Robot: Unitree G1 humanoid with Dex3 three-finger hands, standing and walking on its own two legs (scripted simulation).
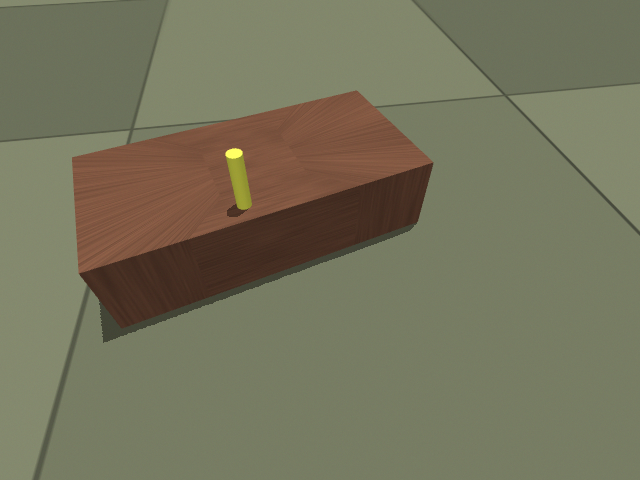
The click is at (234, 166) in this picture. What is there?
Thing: slim round
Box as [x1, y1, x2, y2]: [225, 148, 251, 209]
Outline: 233,148 228,150 225,154 237,206 241,209 245,209 251,205 244,162 241,150
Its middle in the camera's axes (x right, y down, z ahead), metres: -0.26 -0.19 +1.26
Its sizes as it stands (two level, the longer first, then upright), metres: 0.052 0.052 0.213
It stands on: a support 0.33 m high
